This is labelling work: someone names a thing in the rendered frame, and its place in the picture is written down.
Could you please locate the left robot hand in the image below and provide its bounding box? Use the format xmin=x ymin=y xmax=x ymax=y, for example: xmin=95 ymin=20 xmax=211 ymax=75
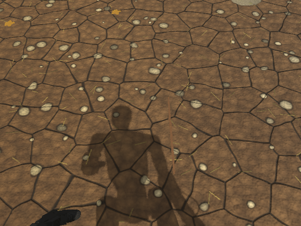
xmin=30 ymin=210 xmax=81 ymax=226

